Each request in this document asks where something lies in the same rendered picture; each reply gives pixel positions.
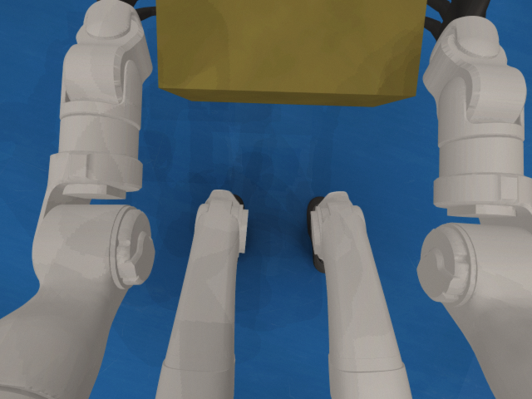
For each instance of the robot right forearm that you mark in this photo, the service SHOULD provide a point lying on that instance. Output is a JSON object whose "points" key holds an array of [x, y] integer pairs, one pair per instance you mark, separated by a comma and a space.
{"points": [[481, 126]]}

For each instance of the left robot hand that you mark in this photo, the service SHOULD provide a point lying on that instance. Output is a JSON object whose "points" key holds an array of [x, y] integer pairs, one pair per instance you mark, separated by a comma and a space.
{"points": [[143, 12]]}

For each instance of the robot right thigh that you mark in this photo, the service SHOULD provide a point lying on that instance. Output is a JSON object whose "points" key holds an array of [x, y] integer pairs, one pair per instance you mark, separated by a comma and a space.
{"points": [[364, 361]]}

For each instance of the robot left forearm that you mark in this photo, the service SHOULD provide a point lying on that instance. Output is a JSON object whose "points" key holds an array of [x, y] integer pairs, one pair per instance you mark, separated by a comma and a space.
{"points": [[100, 110]]}

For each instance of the robot left upper arm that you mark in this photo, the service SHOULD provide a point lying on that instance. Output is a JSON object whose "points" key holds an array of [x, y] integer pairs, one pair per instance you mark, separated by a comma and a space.
{"points": [[86, 258]]}

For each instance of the right robot hand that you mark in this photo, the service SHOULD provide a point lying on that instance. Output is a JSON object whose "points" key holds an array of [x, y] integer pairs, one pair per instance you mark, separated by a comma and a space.
{"points": [[450, 11]]}

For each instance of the carton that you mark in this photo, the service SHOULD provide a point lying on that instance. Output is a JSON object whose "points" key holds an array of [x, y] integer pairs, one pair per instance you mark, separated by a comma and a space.
{"points": [[296, 52]]}

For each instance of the robot right upper arm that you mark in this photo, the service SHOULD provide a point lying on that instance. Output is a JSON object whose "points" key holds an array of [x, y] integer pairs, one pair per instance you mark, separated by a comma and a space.
{"points": [[482, 274]]}

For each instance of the robot right foot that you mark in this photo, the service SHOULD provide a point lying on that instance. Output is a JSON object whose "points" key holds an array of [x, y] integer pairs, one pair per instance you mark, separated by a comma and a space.
{"points": [[317, 262]]}

